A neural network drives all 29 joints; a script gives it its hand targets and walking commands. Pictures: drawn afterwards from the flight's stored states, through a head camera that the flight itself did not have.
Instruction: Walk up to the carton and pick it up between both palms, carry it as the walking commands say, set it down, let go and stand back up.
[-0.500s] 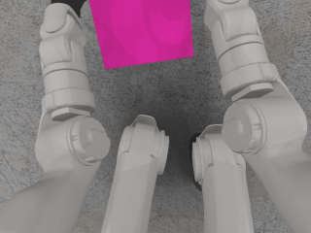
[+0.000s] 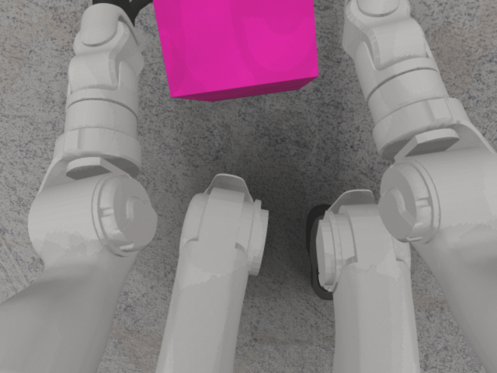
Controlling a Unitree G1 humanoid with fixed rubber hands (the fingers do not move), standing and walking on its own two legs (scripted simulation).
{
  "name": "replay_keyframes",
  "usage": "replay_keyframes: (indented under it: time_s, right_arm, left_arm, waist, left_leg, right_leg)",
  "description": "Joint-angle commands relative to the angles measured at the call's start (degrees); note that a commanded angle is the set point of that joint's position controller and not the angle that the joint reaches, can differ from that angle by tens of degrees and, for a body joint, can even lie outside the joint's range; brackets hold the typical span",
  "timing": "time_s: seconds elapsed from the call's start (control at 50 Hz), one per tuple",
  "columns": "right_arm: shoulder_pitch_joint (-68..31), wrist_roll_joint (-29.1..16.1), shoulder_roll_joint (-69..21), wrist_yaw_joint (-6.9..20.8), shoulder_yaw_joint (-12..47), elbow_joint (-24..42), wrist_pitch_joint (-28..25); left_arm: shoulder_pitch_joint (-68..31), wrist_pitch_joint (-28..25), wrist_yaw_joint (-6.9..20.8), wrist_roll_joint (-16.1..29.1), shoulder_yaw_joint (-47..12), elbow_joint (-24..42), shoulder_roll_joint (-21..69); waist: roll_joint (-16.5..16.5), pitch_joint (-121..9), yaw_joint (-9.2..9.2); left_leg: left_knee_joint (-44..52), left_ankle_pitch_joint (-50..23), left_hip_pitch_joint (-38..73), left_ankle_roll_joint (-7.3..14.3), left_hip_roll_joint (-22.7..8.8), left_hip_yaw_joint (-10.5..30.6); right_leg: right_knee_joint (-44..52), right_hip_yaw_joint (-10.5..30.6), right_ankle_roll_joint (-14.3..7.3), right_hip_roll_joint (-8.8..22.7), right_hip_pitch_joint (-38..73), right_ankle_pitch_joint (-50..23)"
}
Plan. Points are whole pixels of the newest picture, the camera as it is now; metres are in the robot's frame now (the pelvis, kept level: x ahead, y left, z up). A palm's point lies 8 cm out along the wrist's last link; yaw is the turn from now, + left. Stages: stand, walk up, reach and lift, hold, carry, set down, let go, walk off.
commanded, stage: set down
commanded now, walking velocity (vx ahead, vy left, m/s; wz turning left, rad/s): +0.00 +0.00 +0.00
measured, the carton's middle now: out of the picture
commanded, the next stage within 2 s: let go in 1.56 s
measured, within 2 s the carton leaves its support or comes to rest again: neither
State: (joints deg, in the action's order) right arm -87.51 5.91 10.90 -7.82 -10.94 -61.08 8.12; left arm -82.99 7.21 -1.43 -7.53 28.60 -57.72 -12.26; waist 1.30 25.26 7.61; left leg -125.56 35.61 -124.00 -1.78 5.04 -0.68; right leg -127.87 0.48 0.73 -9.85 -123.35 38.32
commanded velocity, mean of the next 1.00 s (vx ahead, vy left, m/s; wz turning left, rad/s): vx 0.00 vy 0.00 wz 0.00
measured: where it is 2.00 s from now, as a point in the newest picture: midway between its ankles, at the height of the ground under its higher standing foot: (276, 258)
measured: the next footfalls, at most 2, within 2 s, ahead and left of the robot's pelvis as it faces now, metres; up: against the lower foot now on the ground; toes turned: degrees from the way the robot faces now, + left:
none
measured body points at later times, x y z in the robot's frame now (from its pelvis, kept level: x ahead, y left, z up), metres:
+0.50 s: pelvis -0.02 +0.01 +0.01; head +0.35 +0.04 +0.26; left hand +0.54 +0.27 -0.12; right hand +0.60 -0.06 -0.12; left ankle +0.11 +0.11 -0.34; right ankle +0.09 -0.10 -0.34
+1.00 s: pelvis -0.02 +0.00 +0.13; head +0.33 +0.04 +0.41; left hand +0.53 +0.27 +0.03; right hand +0.60 -0.07 +0.04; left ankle +0.11 +0.11 -0.34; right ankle +0.09 -0.10 -0.34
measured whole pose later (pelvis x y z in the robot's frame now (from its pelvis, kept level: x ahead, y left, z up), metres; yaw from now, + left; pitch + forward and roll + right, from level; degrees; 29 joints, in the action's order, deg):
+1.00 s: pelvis -0.02 +0.00 +0.13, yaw +2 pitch +31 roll +0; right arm -89.5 -3.3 18.8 -8.4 -8.6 -55.1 17.9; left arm -82.8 16.2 -7.1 5.2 15.6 -49.1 -17.8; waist 1.5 22.0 6.9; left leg -100.1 27.7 -103.7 -0.1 4.5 0.8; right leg -102.2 0.3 -0.3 -6.0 -101.4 32.0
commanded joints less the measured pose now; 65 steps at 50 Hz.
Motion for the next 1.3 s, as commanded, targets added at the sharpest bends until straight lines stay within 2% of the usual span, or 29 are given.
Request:
replay_keyframes:
  time_s: [0.0, 0.06, 0.12, 0.18, 0.3, 0.34, 0.4, 0.5, 0.52, 0.54, 0.6, 0.62, 0.64, 0.68, 0.7, 0.72, 0.74, 0.8, 0.86, 0.88, 0.9, 0.98, 1.02, 1.08, 1.1, 1.16, 1.24, 1.26, 1.28]
  right_arm:
    - [-20.4, -5.0, 9.0, -1.5, 4.8, 4.7, -1.6]
    - [-22.1, -12.9, 5.5, 0.2, 10.7, 2.3, -0.3]
    - [-22.9, -14.1, 8.3, 1.2, 11.2, -0.3, -0.2]
    - [-26.0, -14.4, 9.0, 1.7, 12.4, -0.2, 0.5]
    - [-22.7, -12.1, 15.3, 0.3, 7.5, 4.2, 0.1]
    - [-21.9, -12.2, 13.9, -0.1, 7.9, 0.5, 1.1]
    - [-22.3, -11.3, 13.9, -1.0, 6.1, 7.9, 1.6]
    - [-25.8, -13.7, 14.6, -1.6, 6.3, 15.5, 3.7]
    - [-24.3, -12.9, 14.7, -1.4, 5.3, 13.6, 4.8]
    - [-26.7, -13.0, 14.1, -0.7, 5.8, 16.6, 4.8]
    - [-19.7, -11.9, 14.0, -0.8, 3.5, 12.6, 5.7]
    - [-23.1, -14.1, 11.7, -0.7, 4.6, 17.0, 6.1]
    - [-23.4, -13.3, 13.5, -1.0, 4.9, 17.1, 6.2]
    - [-19.2, -14.2, 10.2, -0.5, 5.5, 8.3, 7.8]
    - [-21.6, -10.0, 14.9, -1.3, 2.2, 14.3, 7.8]
    - [-18.1, -10.8, 14.4, -1.2, 2.1, 10.5, 8.7]
    - [-19.9, -9.1, 15.3, -1.8, 0.5, 14.0, 8.5]
    - [-25.5, -9.3, 16.3, -1.8, 1.4, 19.8, 8.2]
    - [-19.6, -10.7, 12.9, -0.8, 3.2, 15.1, 8.9]
    - [-18.5, -9.0, 13.9, -1.0, 2.1, 13.2, 8.6]
    - [-19.5, -8.9, 14.2, -0.8, 1.2, 14.7, 8.8]
    - [-18.5, -9.5, 11.4, -0.4, 2.8, 16.1, 8.7]
    - [-17.6, -6.0, 13.3, -0.4, 0.1, 11.6, 8.4]
    - [-12.0, -7.3, 5.3, 0.9, 3.1, 8.0, 8.6]
    - [-11.2, -6.4, 4.9, 1.6, 1.5, 7.6, 7.5]
    - [-9.2, -1.7, 8.2, 1.6, -3.2, 5.4, 5.6]
    - [-4.4, -0.3, 4.4, 1.4, -3.6, 6.4, 5.7]
    - [-5.7, 1.1, 6.8, 1.0, -4.6, 10.7, 4.6]
    - [-3.9, 0.2, 5.5, 1.0, -4.7, 11.1, 4.7]
  left_arm:
    - [-16.0, -3.5, -2.2, 7.9, -3.9, 1.1, -12.3]
    - [-18.6, -4.1, -3.0, 10.6, -7.9, -0.5, -14.2]
    - [-18.5, -4.1, -2.8, 12.7, -10.7, -2.6, -12.9]
    - [-21.5, -3.1, -1.7, 15.1, -11.3, -2.9, -14.3]
    - [-21.9, -2.7, -3.6, 15.7, -12.8, 6.0, -15.0]
    - [-18.0, -1.3, -3.9, 16.1, -13.3, 0.0, -13.9]
    - [-20.3, -0.3, -4.7, 18.6, -15.2, 8.2, -13.1]
    - [-22.3, 2.3, -6.8, 16.7, -14.4, 14.7, -15.9]
    - [-20.3, 3.2, -7.3, 16.6, -15.0, 12.0, -14.2]
    - [-21.0, 4.0, -7.1, 17.9, -15.3, 14.3, -13.3]
    - [-18.6, 4.1, -7.5, 14.4, -11.3, 16.3, -15.1]
    - [-17.4, 4.0, -7.6, 11.6, -11.2, 16.6, -17.3]
    - [-21.4, 4.5, -7.5, 14.7, -13.7, 21.4, -14.7]
    - [-19.4, 5.8, -6.8, 12.8, -14.5, 16.2, -13.4]
    - [-19.7, 6.4, -6.6, 15.0, -13.9, 18.3, -12.9]
    - [-17.4, 7.2, -6.4, 14.4, -12.9, 18.2, -14.8]
    - [-21.5, 7.4, -6.2, 16.5, -14.4, 22.4, -12.8]
    - [-18.6, 8.2, -6.2, 16.3, -14.1, 14.2, -12.2]
    - [-15.0, 8.1, -5.8, 12.3, -13.6, 15.4, -13.0]
    - [-16.5, 7.7, -6.1, 12.9, -12.5, 15.7, -12.6]
    - [-15.3, 7.3, -6.2, 12.1, -10.9, 18.1, -15.0]
    - [-15.3, 7.3, -5.4, 11.2, -11.2, 21.4, -14.0]
    - [-12.5, 7.3, -5.0, 10.2, -10.1, 12.9, -12.5]
    - [-8.7, 6.3, -3.3, 8.8, -7.2, 10.6, -11.6]
    - [-6.3, 6.2, -2.5, 10.6, -12.2, 10.5, -5.2]
    - [-7.6, 4.5, -2.2, 8.0, -8.3, 12.2, -6.1]
    - [-1.0, 4.2, -1.6, 4.6, -4.9, 10.2, -8.3]
    - [-2.9, 3.4, -1.8, 6.5, -6.7, 15.9, -6.3]
    - [0.8, 3.2, -1.9, 2.7, -4.5, 12.3, -9.6]
  waist:
    - [7.4, -63.1, 4.82]
    - [7.1, -66.3, 8.49]
    - [4.7, -58.7, 7.08]
    - [9.6, -60.6, 6.23]
    - [-0.5, -74.9, 2.70]
    - [0.9, -75.4, 3.18]
    - [3.5, -87.0, -0.59]
    - [-0.6, -103.3, 3.42]
    - [-2.7, -96.0, 2.68]
    - [3.5, -95.8, 1.07]
    - [-0.4, -93.2, 1.91]
    - [0.3, -97.6, 5.58]
    - [0.4, -102.3, 2.54]
    - [-1.9, -95.4, 3.36]
    - [0.7, -100.6, -0.48]
    - [-2.2, -98.7, 0.65]
    - [-1.9, -98.9, -3.02]
    - [3.2, -99.0, -0.67]
    - [-1.4, -98.5, 3.26]
    - [-1.6, -99.7, 1.49]
    - [2.0, -101.9, 2.41]
    - [1.7, -102.2, 3.03]
    - [3.1, -87.7, 1.22]
    - [3.1, -81.2, 5.57]
    - [1.0, -77.4, 1.52]
    - [2.7, -77.2, -0.40]
    - [5.2, -81.2, 2.83]
    - [4.3, -85.8, -0.36]
    - [1.8, -83.0, 3.57]
  left_leg:
    - [8.2, -24.8, 22.8, -1.4, -1.4, -2.2]
    - [8.4, -26.9, 29.2, 0.2, -3.0, -2.3]
    - [10.1, -20.4, 26.7, 0.7, -4.1, -1.2]
    - [9.9, -19.6, 24.0, 1.2, -4.3, -0.7]
    - [10.4, -29.5, 42.7, -0.1, -3.8, -0.4]
    - [12.2, -28.9, 43.5, -0.2, -2.8, -1.5]
    - [12.9, -30.7, 48.4, 0.2, -1.9, -0.5]
    - [15.8, -35.5, 61.2, 0.0, -1.4, -0.2]
    - [17.9, -31.2, 58.7, -0.5, -1.5, -0.4]
    - [18.4, -33.3, 57.8, 0.2, -1.6, 1.5]
    - [20.7, -30.4, 54.1, -0.4, -1.1, -1.6]
    - [21.5, -32.3, 56.2, 0.4, -1.1, -1.3]
    - [21.5, -34.5, 59.5, -0.3, -0.6, -1.7]
    - [25.3, -28.5, 57.9, -0.7, -1.3, -0.3]
    - [26.4, -29.0, 59.3, -0.8, -0.6, -0.9]
    - [27.3, -24.8, 57.6, -1.3, -0.6, -2.7]
    - [27.7, -25.2, 59.3, -1.6, -1.2, -0.9]
    - [28.4, -29.0, 56.8, 0.3, -0.7, -0.2]
    - [32.0, -31.3, 59.5, -0.6, 0.0, -2.2]
    - [33.4, -31.7, 59.0, -0.7, -0.1, -1.9]
    - [34.0, -33.2, 61.6, -0.5, -0.4, -1.2]
    - [38.4, -32.2, 61.5, -0.3, -0.3, -2.6]
    - [41.4, -25.9, 53.9, -0.5, -0.4, -2.4]
    - [44.9, -28.3, 51.7, 0.2, -0.6, -3.7]
    - [48.3, -30.3, 54.8, -0.4, -1.1, -1.9]
    - [50.6, -30.7, 57.6, -0.8, -1.2, -1.0]
    - [57.6, -31.9, 62.0, 0.4, -1.1, -1.5]
    - [57.2, -33.9, 63.9, -0.8, -0.7, -1.5]
    - [58.8, -36.9, 67.4, -0.4, -1.0, -1.6]
  right_leg:
    - [9.7, 0.4, 1.9, 3.7, 33.3, -24.4]
    - [9.4, 0.8, 2.1, 4.0, 29.7, -21.9]
    - [9.9, 1.2, 0.7, 4.5, 21.5, -14.0]
    - [9.4, 0.4, 0.9, 5.0, 25.7, -14.5]
    - [10.4, -1.3, 0.2, 4.1, 23.9, -14.7]
    - [12.2, -2.5, 0.5, 4.0, 25.1, -14.3]
    - [12.0, -4.4, 0.4, 3.6, 32.4, -16.5]
    - [14.9, -4.3, 0.0, 3.3, 35.8, -17.0]
    - [17.2, -4.2, -0.7, 2.8, 31.6, -11.8]
    - [16.8, -5.1, 0.0, 2.7, 33.2, -15.7]
    - [20.2, -3.0, -0.3, 2.6, 35.3, -14.7]
    - [20.0, -2.9, -0.3, 2.5, 38.8, -16.6]
    - [21.1, -3.3, -0.2, 2.2, 40.8, -18.7]
    - [23.6, -3.5, -0.8, 2.4, 37.1, -13.6]
    - [25.1, -3.8, -0.5, 1.9, 41.8, -15.4]
    - [27.4, -3.2, -1.0, 2.5, 42.8, -12.9]
    - [27.9, -3.5, -1.5, 2.3, 41.4, -13.0]
    - [28.7, -2.4, -0.3, 2.8, 45.9, -17.2]
    - [32.5, -1.6, -0.2, 2.7, 48.0, -19.0]
    - [33.3, -1.4, -0.2, 2.4, 49.9, -20.3]
    - [33.8, -2.1, 0.2, 2.0, 49.3, -20.7]
    - [38.6, -0.9, 0.2, 1.9, 54.5, -22.3]
    - [41.8, -1.2, 0.6, 2.4, 50.5, -16.6]
    - [45.7, 0.4, 0.5, 2.8, 52.7, -19.9]
    - [47.2, -1.1, 0.3, 2.3, 49.3, -20.7]
    - [50.1, -1.9, 0.7, 2.6, 47.8, -20.1]
    - [57.2, -0.3, 1.4, 3.3, 58.1, -22.6]
    - [57.5, -0.8, 1.0, 2.8, 60.0, -25.4]
    - [58.8, -0.4, 1.5, 2.8, 57.9, -25.6]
